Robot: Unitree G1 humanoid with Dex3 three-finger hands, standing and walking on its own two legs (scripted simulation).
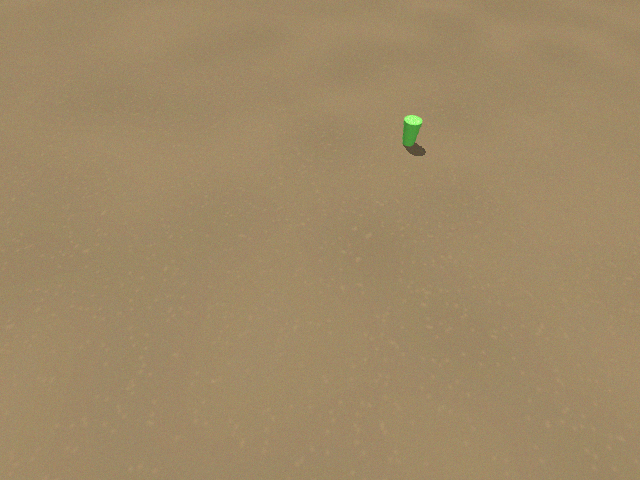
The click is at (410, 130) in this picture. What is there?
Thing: tapered cup
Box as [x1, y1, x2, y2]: [402, 115, 421, 145]
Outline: 408,115 404,118 402,142 405,145 412,145 421,124 421,119 414,115
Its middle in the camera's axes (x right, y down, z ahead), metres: +0.46 -0.55 +2.06
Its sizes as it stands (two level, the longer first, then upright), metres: 0.093 0.093 0.141
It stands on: the floor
